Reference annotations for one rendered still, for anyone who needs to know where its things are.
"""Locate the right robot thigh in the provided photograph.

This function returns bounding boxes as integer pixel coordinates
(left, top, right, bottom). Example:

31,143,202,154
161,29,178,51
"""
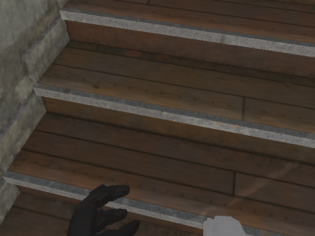
203,216,247,236

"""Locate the left robot hand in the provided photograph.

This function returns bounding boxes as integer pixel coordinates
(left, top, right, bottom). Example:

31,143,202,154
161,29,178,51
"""
65,184,140,236

